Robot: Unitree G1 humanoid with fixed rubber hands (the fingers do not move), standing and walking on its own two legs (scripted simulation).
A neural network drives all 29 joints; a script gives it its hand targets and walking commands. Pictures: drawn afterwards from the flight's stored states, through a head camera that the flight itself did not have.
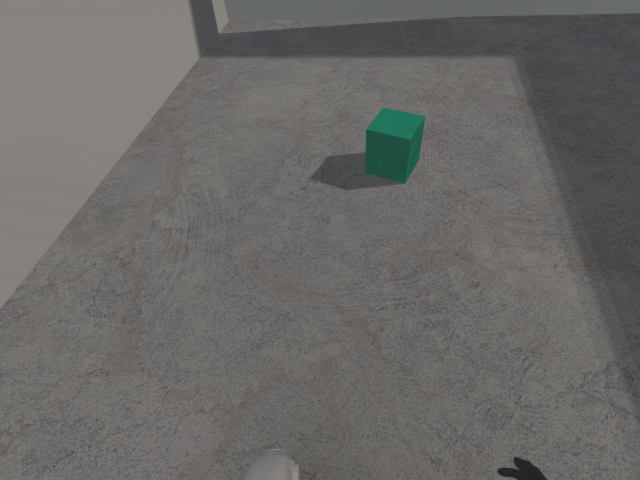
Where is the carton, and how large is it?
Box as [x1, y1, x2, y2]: [365, 108, 424, 182]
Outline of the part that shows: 382,108 366,129 365,172 405,182 418,159 424,116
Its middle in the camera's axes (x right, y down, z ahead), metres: +0.36 -0.48 +1.86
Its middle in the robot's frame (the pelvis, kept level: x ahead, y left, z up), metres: +1.67 -0.11 -0.66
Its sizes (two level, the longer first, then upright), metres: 0.210 0.200 0.250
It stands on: the floor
